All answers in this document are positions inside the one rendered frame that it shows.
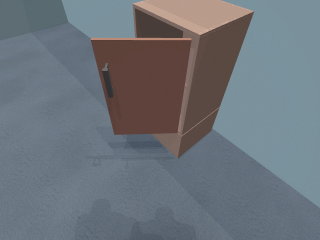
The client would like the handle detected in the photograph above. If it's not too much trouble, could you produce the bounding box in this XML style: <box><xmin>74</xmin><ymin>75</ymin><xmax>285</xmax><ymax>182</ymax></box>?
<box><xmin>102</xmin><ymin>63</ymin><xmax>114</xmax><ymax>98</ymax></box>

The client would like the cupboard door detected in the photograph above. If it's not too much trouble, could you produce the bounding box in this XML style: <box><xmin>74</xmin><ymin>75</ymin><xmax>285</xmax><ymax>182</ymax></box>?
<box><xmin>91</xmin><ymin>38</ymin><xmax>192</xmax><ymax>135</ymax></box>

